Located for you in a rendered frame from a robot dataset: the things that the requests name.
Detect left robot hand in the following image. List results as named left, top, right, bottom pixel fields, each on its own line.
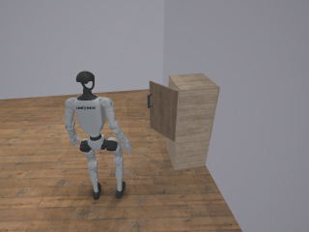
left=70, top=135, right=81, bottom=148

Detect left robot thigh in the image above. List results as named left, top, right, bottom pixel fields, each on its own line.
left=79, top=138, right=98, bottom=170

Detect right robot forearm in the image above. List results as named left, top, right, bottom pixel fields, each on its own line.
left=113, top=121, right=128, bottom=144

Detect right robot thigh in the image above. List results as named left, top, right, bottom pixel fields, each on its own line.
left=103, top=137, right=123, bottom=166

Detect right robot upper arm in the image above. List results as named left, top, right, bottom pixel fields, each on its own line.
left=99, top=97, right=117, bottom=130

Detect right robot hand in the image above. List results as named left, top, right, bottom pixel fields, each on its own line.
left=122, top=140, right=132, bottom=155

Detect robot thigh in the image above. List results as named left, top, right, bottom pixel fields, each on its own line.
left=103, top=137, right=123, bottom=166
left=79, top=138, right=98, bottom=170

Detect handle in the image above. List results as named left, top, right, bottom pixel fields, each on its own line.
left=147, top=94, right=152, bottom=108

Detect cupboard door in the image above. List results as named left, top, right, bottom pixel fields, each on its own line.
left=149, top=81, right=179, bottom=141

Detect left robot upper arm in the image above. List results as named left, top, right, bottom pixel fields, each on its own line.
left=65, top=97, right=76, bottom=128

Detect left robot forearm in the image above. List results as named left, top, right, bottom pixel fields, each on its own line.
left=65, top=121, right=76, bottom=138

